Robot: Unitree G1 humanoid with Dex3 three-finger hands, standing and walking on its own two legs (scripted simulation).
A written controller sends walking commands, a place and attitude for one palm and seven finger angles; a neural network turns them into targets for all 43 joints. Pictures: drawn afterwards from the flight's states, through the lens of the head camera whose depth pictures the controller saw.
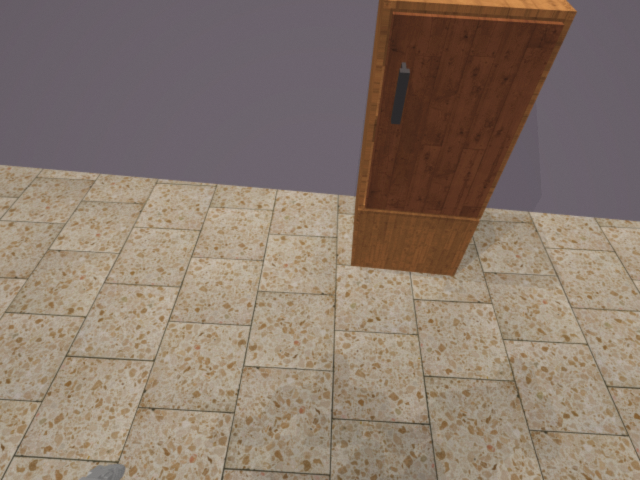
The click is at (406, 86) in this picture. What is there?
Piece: cupboard door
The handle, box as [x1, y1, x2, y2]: [391, 62, 409, 123]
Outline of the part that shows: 404,62 402,62 399,70 391,116 391,123 399,123 409,75 409,69 405,68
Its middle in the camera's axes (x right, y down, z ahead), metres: +0.20 -0.36 +0.97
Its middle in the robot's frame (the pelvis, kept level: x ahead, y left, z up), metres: +0.98 -0.15 +0.01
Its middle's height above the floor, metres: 0.78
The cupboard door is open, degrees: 0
